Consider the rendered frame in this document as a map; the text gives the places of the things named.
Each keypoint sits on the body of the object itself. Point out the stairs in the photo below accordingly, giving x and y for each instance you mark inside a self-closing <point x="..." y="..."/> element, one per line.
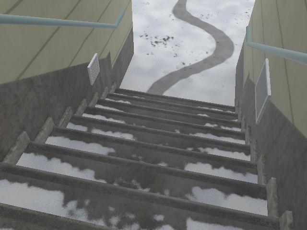
<point x="144" y="161"/>

